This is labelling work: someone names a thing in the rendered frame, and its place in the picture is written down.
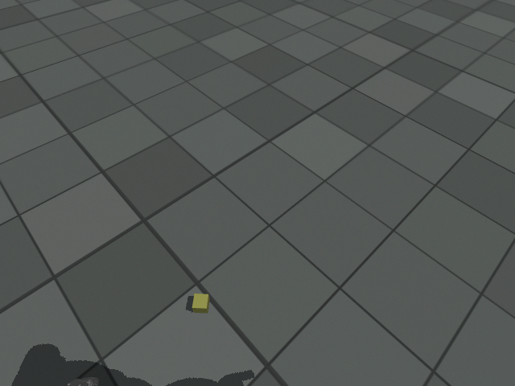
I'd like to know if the cube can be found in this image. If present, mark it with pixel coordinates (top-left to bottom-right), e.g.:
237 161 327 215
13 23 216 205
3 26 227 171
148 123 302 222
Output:
192 294 210 314

